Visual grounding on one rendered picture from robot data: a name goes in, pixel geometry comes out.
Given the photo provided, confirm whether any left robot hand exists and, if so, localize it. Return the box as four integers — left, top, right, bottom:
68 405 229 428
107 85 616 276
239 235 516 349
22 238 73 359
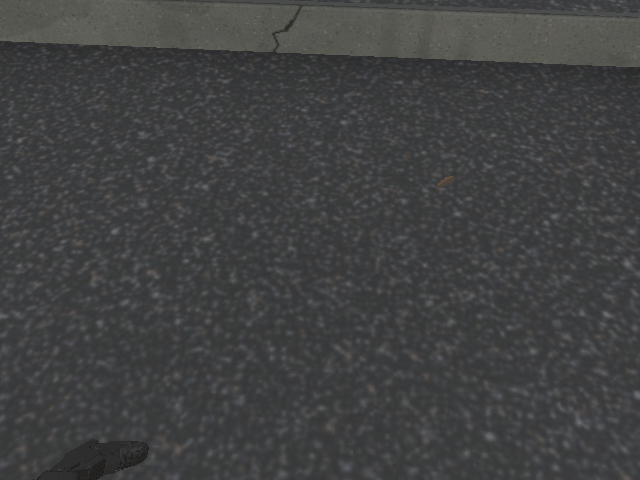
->
33 439 149 480

